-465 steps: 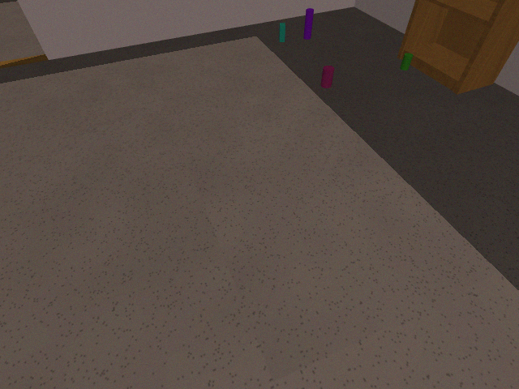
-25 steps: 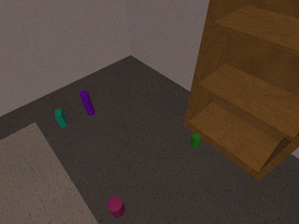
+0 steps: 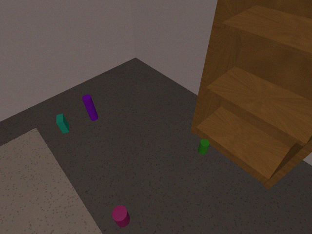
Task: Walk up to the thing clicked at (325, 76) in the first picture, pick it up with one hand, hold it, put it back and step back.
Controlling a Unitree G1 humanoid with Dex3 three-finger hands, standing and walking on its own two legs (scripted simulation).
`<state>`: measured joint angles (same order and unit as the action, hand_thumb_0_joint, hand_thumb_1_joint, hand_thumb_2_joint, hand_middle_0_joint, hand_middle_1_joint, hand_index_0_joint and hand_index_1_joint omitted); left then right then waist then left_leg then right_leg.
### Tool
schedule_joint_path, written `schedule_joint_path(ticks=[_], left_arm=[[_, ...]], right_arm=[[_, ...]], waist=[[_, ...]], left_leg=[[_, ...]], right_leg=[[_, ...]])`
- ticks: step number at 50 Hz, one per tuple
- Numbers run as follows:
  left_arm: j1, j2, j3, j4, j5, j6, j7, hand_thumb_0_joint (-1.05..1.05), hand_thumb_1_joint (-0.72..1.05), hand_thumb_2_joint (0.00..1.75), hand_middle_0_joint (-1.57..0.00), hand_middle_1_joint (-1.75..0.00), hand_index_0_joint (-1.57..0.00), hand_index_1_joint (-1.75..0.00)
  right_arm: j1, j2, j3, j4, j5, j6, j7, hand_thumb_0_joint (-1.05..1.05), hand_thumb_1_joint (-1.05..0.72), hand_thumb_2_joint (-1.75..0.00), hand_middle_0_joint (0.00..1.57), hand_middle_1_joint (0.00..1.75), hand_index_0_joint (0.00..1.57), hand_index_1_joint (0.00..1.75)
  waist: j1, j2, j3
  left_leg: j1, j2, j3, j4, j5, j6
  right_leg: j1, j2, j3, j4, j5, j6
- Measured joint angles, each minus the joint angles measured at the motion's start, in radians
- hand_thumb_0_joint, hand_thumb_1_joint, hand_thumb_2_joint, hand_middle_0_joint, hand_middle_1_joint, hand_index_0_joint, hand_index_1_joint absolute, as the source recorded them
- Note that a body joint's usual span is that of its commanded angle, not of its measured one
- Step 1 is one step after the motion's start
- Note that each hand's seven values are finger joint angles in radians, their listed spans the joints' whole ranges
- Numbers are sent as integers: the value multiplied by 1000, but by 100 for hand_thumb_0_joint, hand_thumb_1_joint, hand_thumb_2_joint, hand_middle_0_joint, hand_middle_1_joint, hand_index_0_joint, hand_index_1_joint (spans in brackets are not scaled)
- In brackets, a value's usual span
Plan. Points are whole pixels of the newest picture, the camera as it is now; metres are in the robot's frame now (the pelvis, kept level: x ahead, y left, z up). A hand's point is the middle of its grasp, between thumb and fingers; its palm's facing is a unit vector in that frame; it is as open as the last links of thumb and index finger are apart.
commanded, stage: go down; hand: left
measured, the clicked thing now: (121, 216) +0.35 +0.22 -0.71
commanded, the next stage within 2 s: none
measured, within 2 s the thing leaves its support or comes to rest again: neither
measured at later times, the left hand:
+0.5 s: hand out of the picture +0.14 +0.28 -0.19, palm faces +0.05 -0.94 -0.34, open 15.9 cm
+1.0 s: hand out of the picture +0.14 +0.29 -0.21, palm faces +0.08 -0.94 -0.32, open 17.5 cm
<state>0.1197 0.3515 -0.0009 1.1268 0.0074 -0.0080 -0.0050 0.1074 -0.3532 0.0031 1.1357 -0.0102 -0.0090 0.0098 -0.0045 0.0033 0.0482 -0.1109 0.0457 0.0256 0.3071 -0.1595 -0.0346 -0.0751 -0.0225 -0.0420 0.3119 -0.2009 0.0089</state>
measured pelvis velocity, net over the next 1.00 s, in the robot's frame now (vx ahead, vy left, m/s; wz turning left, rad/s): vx -0.01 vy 0.02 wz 0.00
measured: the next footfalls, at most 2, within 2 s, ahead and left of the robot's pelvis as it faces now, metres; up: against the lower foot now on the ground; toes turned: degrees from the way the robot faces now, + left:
none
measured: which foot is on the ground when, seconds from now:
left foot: down 0.00-1.00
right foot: down 0.00-1.00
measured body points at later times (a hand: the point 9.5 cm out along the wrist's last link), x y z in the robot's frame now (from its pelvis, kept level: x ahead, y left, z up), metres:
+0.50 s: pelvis -0.01 +0.01 -0.05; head +0.06 +0.02 +0.39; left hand +0.14 +0.32 -0.16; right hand +0.10 -0.25 -0.16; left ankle +0.01 +0.14 -0.75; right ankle -0.02 -0.12 -0.75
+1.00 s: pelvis -0.01 +0.02 -0.10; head +0.08 +0.04 +0.34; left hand +0.13 +0.34 -0.19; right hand +0.16 -0.23 -0.17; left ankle +0.00 +0.14 -0.75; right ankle -0.02 -0.12 -0.75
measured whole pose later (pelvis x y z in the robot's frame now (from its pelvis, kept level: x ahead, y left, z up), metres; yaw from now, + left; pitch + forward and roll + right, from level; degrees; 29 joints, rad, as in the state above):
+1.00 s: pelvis -0.01 +0.02 -0.10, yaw +0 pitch +18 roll -3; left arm 0.31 0.35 0.26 0.37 0.00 0.22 -0.09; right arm 0.21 -0.23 -0.01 0.54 0.00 -0.18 -0.08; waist -0.04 0.01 -0.13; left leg -0.95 0.06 -0.03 1.17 -0.52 -0.01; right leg -0.87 -0.03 -0.06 1.11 -0.55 0.02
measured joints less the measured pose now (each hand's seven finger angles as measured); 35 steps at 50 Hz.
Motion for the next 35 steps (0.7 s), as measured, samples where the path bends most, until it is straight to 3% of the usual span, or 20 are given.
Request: schedule_joint_path(ticks=[2, 5, 8, 12, 18, 25, 35], left_arm=[[1, -12, 14, -51, -19, -4, 11, 1, 88, 88, -19, -28, -19, -27], [-79, -32, 68, -48, -6, -19, 9, 1, 80, 80, -15, -22, -14, -21], [-158, -22, 125, -31, 34, -16, -9, 1, 66, 66, -10, -16, -10, -15], [-166, -10, 181, -91, 65, 7, -21, 1, 44, 46, -7, -13, -7, -11], [-103, -6, 209, -195, 67, 73, -33, 1, 9, 29, -6, -15, -7, -13], [0, -19, 217, -373, 51, 112, -46, 0, -28, 21, -7, -20, -8, -18], [113, -23, 220, -607, 34, 204, -51, 0, -53, 11, -9, -17, -10, -16]], right_arm=[[35, 2, 1, -87, 31, -6, -18, 1, -92, -90, 21, 30, 20, 30], [70, 23, -7, -200, 52, -30, -37, 1, -94, -91, 21, 30, 20, 30], [85, 61, -18, -270, 43, -38, -38, 1, -95, -91, 20, 30, 20, 30], [117, 102, -27, -340, 35, -42, -31, 1, -95, -91, 21, 30, 20, 30], [155, 113, -28, -415, 34, -48, -26, 1, -92, -90, 21, 30, 20, 30], [155, 102, -39, -481, 31, -80, -38, 1, -88, -89, 21, 30, 20, 30], [117, 108, -27, -543, 25, -122, -70, 1, -86, -88, 21, 30, 20, 30]], waist=[[-5, 4, -6], [-6, 6, 4], [-11, -6, -8], [-20, -18, -33], [-35, -9, -75], [-34, -1, -107], [-31, -2, -145]], left_leg=[[-49, -2, -6, 39, -12, 4], [-134, -4, -15, 109, -32, 7], [-230, -1, -16, 185, -56, 5], [-309, 3, -6, 263, -92, 6], [-407, 5, -4, 380, -152, 12], [-548, 6, -10, 550, -233, 19], [-677, 10, -31, 703, -306, 21]], right_leg=[[-47, -3, -5, 39, -14, 0], [-128, -7, -11, 109, -37, -1], [-227, -6, -8, 190, -64, -3], [-310, -5, 5, 268, -96, -3], [-403, -7, 12, 369, -145, 4], [-535, -10, 14, 525, -220, 12], [-648, -8, 0, 658, -287, 16]])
